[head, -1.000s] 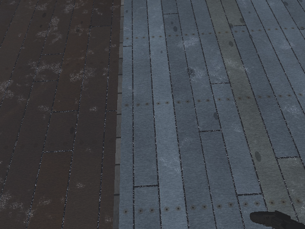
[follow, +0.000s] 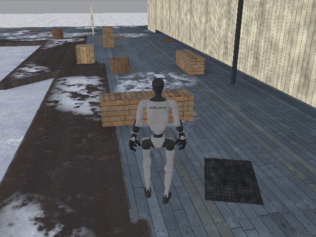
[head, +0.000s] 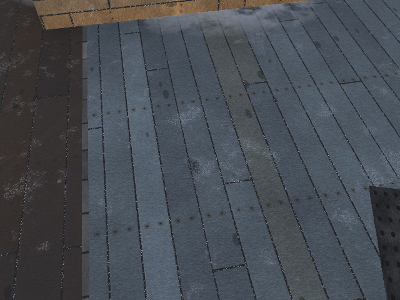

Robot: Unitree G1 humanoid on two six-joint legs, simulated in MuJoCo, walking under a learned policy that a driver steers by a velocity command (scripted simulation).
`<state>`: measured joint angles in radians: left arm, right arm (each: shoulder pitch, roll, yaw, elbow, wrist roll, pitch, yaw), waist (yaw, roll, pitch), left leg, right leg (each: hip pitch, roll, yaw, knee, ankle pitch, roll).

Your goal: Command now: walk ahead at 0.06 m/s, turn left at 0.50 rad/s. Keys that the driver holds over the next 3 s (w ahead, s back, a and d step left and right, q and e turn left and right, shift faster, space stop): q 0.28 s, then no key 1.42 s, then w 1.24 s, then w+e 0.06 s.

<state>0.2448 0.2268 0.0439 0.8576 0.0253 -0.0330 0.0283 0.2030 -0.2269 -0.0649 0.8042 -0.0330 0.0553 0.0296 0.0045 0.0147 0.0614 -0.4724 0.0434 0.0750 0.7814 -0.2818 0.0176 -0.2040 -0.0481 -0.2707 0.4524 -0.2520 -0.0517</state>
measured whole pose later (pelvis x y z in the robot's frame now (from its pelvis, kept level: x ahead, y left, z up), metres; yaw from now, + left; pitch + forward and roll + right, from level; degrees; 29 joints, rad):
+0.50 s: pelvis +0.01 +0.01 +0.00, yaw +14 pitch +1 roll +0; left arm 0.21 0.25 0.05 0.79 0.01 0.05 0.02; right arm 0.21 -0.26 -0.06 0.74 -0.03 0.04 0.01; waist -0.02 0.01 0.04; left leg -0.30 -0.10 -0.07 0.45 -0.16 0.07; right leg -0.35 0.00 0.01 0.74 -0.41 0.01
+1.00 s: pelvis +0.00 -0.01 +0.01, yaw +15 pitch -2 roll +0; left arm 0.19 0.22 0.02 0.91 0.01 0.00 0.02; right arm 0.22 -0.23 -0.02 0.95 -0.01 0.01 -0.02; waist 0.00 0.00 0.04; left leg -0.13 -0.03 -0.06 0.39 -0.23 0.00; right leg -0.16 0.03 -0.01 0.40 -0.20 -0.03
